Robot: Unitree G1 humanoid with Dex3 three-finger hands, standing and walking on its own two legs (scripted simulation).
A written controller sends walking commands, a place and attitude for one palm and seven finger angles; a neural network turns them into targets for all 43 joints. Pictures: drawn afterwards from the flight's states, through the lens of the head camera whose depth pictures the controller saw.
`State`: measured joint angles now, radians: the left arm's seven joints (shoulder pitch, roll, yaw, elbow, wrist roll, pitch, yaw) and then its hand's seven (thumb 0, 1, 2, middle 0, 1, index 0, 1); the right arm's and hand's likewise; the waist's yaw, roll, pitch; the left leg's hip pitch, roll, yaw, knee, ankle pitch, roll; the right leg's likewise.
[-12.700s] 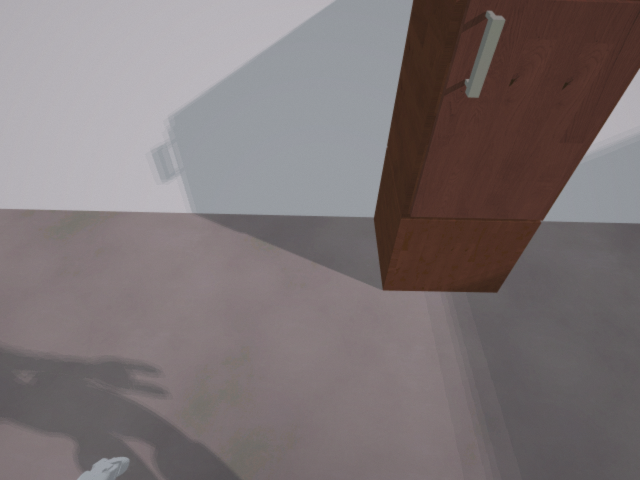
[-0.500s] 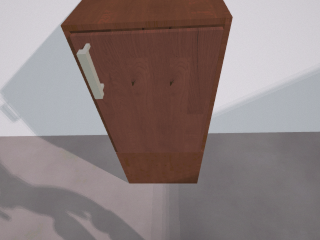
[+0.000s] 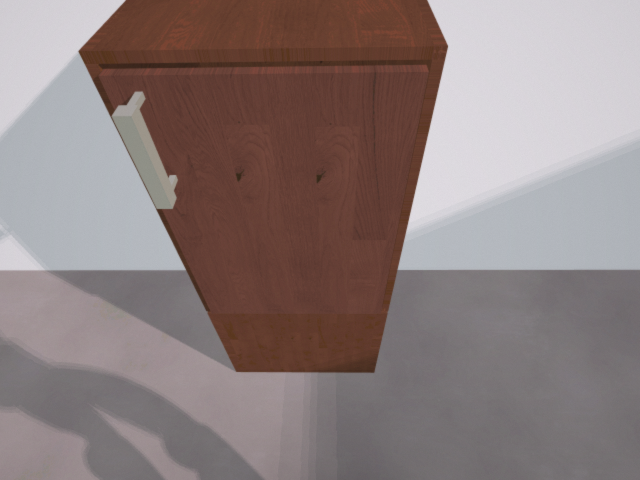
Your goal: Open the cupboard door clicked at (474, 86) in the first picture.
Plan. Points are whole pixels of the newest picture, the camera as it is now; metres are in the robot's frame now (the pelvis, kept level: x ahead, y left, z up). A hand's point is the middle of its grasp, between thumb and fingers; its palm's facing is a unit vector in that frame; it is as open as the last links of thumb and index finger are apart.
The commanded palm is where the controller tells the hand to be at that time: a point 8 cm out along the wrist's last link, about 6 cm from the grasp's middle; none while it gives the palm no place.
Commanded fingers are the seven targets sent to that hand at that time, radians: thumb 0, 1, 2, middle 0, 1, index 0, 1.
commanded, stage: come to a stop and stand still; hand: left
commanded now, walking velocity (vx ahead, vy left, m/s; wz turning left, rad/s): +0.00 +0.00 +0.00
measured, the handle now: (152, 152) +0.49 +0.26 +0.15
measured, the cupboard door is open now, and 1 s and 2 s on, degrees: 0 0 0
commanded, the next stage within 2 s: look again from close up in 0.22 s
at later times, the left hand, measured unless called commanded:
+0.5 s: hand out of the picture +0.03 +0.17 -0.17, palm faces +0.02 -0.98 -0.22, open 7.4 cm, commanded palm none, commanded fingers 0.00 0.90 0.90 -0.20 -0.30 -0.20 -0.30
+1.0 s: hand out of the picture +0.05 +0.18 -0.15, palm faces +0.14 -0.97 -0.20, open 7.4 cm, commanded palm +0.09 +0.23 -0.06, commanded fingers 0.00 0.81 0.86 -0.21 -0.36 -0.21 -0.36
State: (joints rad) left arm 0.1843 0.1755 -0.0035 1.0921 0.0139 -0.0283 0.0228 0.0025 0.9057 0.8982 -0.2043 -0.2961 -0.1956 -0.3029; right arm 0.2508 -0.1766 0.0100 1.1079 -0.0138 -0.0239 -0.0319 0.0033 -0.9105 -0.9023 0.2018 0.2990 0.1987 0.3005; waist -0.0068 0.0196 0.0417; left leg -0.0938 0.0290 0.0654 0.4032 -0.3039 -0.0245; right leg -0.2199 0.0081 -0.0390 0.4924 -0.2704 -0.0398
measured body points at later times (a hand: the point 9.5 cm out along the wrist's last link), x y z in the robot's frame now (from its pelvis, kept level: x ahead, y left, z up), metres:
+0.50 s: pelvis +0.00 -0.01 +0.00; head +0.02 -0.02 +0.45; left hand +0.03 +0.22 -0.15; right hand +0.02 -0.24 -0.16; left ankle -0.06 +0.13 -0.74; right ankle -0.01 -0.09 -0.74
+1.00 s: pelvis -0.01 -0.01 +0.00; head +0.01 -0.01 +0.45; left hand +0.04 +0.23 -0.13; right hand +0.00 -0.24 -0.16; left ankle -0.06 +0.13 -0.74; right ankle +0.00 -0.09 -0.74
